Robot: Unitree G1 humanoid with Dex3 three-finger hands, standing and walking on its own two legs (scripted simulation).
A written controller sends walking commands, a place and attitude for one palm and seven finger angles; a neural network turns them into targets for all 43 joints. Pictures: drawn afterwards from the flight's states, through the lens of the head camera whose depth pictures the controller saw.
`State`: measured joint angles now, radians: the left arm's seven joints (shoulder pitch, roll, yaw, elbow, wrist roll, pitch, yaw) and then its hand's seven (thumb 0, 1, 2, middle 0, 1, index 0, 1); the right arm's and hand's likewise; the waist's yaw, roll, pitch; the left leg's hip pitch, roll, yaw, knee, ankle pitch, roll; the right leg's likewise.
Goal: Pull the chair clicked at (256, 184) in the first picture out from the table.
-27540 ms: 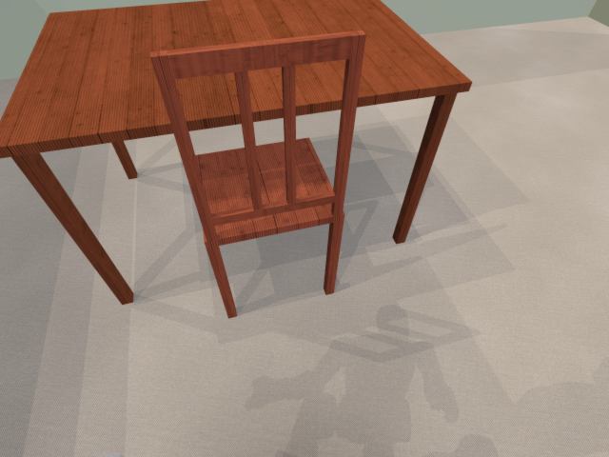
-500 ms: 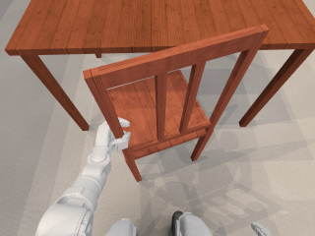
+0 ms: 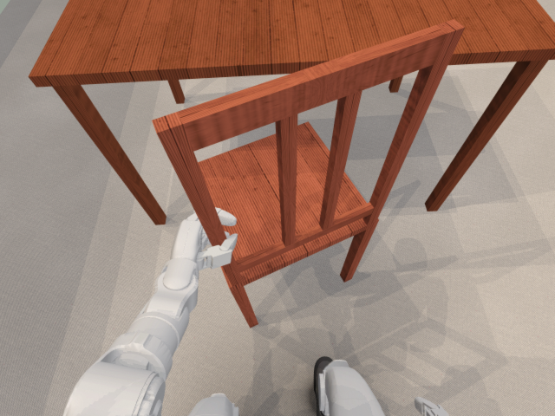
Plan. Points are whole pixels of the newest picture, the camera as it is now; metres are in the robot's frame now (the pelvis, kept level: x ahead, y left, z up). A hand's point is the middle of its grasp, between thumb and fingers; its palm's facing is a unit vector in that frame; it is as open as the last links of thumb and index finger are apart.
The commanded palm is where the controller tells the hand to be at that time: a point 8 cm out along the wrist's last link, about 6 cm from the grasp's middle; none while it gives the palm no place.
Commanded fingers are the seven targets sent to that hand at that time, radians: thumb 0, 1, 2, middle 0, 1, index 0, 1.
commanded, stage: step backward, pulling the chair out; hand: left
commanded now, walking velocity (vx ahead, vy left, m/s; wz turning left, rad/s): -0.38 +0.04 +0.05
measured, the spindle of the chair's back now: (287, 194) +0.45 -0.02 -0.02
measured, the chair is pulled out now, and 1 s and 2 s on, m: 0.20 0.29 0.43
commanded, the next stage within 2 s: stop walking, hand still on the chair in 1.82 s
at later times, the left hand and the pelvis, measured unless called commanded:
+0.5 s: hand (224, 278) +0.32 +0.09 -0.05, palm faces -0.04 -0.98 -0.18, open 5.7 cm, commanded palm +0.31 +0.14 -0.05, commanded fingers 0.00 0.90 0.90 -0.50 -1.45 -0.50 -1.45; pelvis -0.06 -0.01 +0.00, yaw +2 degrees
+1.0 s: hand (228, 311) +0.26 +0.08 -0.05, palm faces -0.03 -0.98 -0.18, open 5.6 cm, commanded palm +0.25 +0.13 -0.05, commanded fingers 0.00 0.90 0.90 -0.50 -1.45 -0.50 -1.45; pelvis -0.12 -0.03 +0.01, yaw +4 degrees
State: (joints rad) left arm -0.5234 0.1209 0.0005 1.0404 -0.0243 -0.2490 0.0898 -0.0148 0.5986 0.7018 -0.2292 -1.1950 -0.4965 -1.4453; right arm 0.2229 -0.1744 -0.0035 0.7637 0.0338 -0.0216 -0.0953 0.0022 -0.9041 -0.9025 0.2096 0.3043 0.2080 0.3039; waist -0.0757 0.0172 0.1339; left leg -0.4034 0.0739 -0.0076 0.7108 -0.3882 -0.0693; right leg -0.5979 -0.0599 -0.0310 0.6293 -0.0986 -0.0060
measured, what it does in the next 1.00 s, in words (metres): walks backwards: left foot, then right foot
